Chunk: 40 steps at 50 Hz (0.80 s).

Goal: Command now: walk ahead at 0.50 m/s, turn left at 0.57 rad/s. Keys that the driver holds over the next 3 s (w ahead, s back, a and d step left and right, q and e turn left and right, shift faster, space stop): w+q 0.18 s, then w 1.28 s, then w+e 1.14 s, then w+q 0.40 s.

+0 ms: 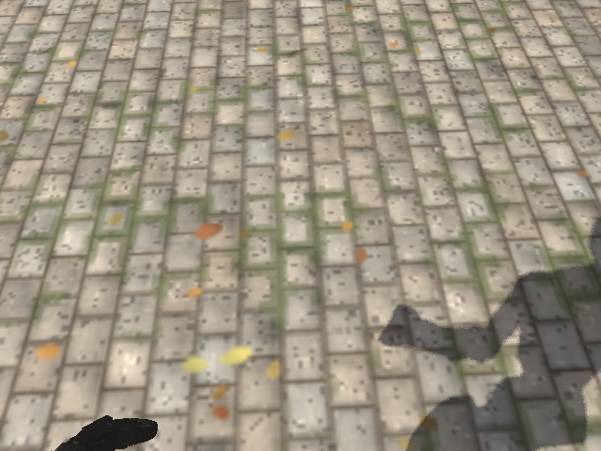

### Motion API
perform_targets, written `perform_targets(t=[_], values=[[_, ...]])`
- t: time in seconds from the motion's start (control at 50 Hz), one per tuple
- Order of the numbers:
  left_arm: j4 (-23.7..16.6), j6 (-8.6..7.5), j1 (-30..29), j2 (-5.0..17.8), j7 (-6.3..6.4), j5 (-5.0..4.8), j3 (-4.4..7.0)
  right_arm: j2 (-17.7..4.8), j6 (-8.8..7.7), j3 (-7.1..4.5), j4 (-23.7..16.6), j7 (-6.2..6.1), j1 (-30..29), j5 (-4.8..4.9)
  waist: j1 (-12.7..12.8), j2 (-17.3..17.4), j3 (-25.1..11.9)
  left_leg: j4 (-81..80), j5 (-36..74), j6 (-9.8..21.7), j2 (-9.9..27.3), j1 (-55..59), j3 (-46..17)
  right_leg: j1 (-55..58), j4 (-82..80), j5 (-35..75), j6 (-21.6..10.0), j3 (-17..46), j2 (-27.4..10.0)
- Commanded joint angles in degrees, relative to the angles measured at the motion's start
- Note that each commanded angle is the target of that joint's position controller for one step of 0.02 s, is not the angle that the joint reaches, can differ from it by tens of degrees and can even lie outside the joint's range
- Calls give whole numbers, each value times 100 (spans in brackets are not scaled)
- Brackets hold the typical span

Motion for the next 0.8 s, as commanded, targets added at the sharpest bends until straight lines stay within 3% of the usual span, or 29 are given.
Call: perform_targets(t=[0.02, 0.04, 0.06, 0.08, 0.12, 0.2, 0.32, 0.4, 0.44, 0.46, 0.48, 0.5, 0.52, 0.54, 0.56, 0.58, 0.6, 0.62, 0.66, 0.7, 0.8], values=[[78, 21, 1923, 1744, 158, 45, 557, -345, -125, 6, -819, 23, 155, 46, 760, -1852, -1874, 3355, -620, -8, 15, -3131, 615, 4040, -1482, -2193, -1063, 4452, -2643], [-36, 74, 1511, 1144, 129, 3, 454, -593, -23, -26, -580, -9, 33, -79, 659, -739, -1046, 3757, -151, 8, 506, -3411, 549, 3341, -1422, -2592, -1033, 3779, -2448], [-60, 74, 1266, 735, 105, -35, 358, -552, 0, -13, -577, 55, -323, -113, 681, -210, -503, 3619, 306, -39, 676, -3333, 628, 2687, -1518, -2165, -932, 2861, -2111], [-33, 65, 1132, 588, 99, -24, 313, -443, 28, -1, -610, 107, -450, -115, 583, -302, -246, 3377, 530, -93, 840, -3196, 700, 2271, -1685, -1491, -782, 2137, -1828], [121, -22, 1265, 584, 99, -63, 313, -382, 152, 12, -634, 207, -517, -213, 513, -657, -95, 3259, 721, -200, 985, -3052, 818, 1947, -1827, -455, -699, 1258, -1524], [309, -169, 1549, 666, 25, -135, 376, -262, 228, 58, -884, 313, -1038, -203, 517, -533, -98, 3074, 1268, -311, 1067, -3456, 839, 2065, -2065, 540, -862, 531, -1565], [616, -163, 1820, 706, -50, -136, 397, 8, 147, 237, -1167, 373, -2071, -195, 690, -545, 167, 1031, 2263, -333, 968, -3101, 1217, 2020, -2193, 981, -776, -430, -1270], [913, -65, 2248, 891, -19, -140, 439, -51, 99, 279, -1306, 356, -2499, -219, 800, -575, 257, 177, 1834, -86, 888, -2670, 1594, 2492, -1948, 1523, -727, -474, -1520], [1036, 7, 2295, 1009, 2, -143, 457, -128, 45, 250, -1219, 290, -2217, -263, 619, -593, 75, -159, 1386, 122, 662, -2113, 1763, 2792, -1262, 2920, -671, -579, -1552], [1085, 47, 2284, 1021, 11, -170, 447, -169, -15, 210, -1000, 244, -1572, -300, 293, -471, -280, -565, 1541, 251, 478, -1262, 1845, 2749, -397, 3561, -585, -775, -1416], [1063, 52, 2322, 885, 20, -187, 391, -378, -74, 114, -664, 177, -658, -376, -45, -263, -882, -607, 1616, 399, 598, 92, 1637, 2163, 736, 3103, -468, -944, -1199], [742, 28, 2368, 452, -13, -255, 258, -949, -102, -29, -552, 76, 227, -470, -320, 672, -1751, -746, 1034, 826, 2229, 1815, -337, 610, 2666, 785, -266, -1095, -787], [676, 50, 2615, 395, -43, -217, 287, -1369, -49, -139, -497, 24, 329, -254, -124, 1447, -2151, -1506, 1606, 1366, 3266, 2391, -2627, -797, 4080, -2673, -150, -615, 99], [663, 104, 1991, 791, -8, -124, 406, -1122, -29, -107, -482, -2, -14, -85, -112, 579, -1389, -1480, 1802, 1208, 2902, 1890, -1913, -1314, 4350, -2264, -225, 20, -254], [588, 58, 1769, 631, -46, -178, 363, -778, -55, -4, -472, -6, -414, -81, 120, 478, -679, -1604, 2266, 1052, 2647, 1068, -1107, -1299, 4112, -1773, -259, 25, -433], [650, 54, 1766, 533, -65, -188, 343, -480, -85, 80, -463, 19, -700, -93, 332, 329, -363, -1818, 2574, 841, 2337, 465, -573, -1025, 3713, -1487, -252, 1, -590], [732, 124, 1886, 496, -75, -118, 345, -327, -120, 131, -442, 27, -862, -59, 521, 420, -176, -1986, 2804, 703, 2113, 24, -191, -726, 3459, -1370, -194, -30, -660], [830, 206, 2067, 428, -102, -62, 333, -224, -155, 163, -419, 31, -940, -53, 641, 510, -186, -2139, 2872, 646, 1978, -253, 72, -425, 3329, -1263, -137, -49, -679], [844, 284, 2013, 353, -163, -35, 343, -264, -243, 147, -291, 34, -778, -30, 700, 448, -161, -2350, 3121, 735, 1887, -350, 268, -425, 3227, -1039, -66, -140, -640], [727, 309, 1589, 303, -195, -18, 342, -349, -280, 113, -147, 28, -592, -7, 656, 401, 43, -2581, 3036, 799, 1872, -330, 412, -801, 2927, -643, 16, -177, -719], [410, 279, 470, 203, -211, -47, 279, -320, -292, 122, 143, 30, -179, -11, 407, 347, 329, -2689, 3271, 750, 1756, -40, 771, -1139, 1567, 263, 102, -303, -700]])
Next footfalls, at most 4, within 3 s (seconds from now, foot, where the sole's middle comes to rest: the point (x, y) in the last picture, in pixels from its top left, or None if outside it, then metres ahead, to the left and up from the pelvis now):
0.48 left None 0.36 0.15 -0.76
1.02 right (277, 348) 0.70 0.03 -0.76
1.54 left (174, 273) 0.94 0.28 -0.76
2.10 right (236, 189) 1.23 0.12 -0.76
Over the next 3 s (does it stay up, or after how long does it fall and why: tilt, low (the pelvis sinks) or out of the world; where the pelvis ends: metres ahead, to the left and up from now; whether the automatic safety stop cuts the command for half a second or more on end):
stays up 1.56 0.09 0.02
